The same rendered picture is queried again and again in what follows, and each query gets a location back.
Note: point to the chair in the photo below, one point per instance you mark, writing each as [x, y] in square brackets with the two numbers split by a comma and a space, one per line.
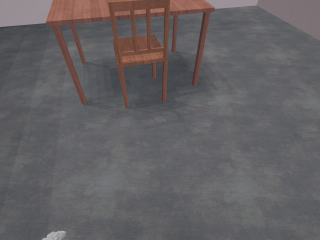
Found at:
[140, 50]

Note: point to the table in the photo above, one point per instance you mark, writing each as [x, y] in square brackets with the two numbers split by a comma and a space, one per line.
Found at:
[71, 12]

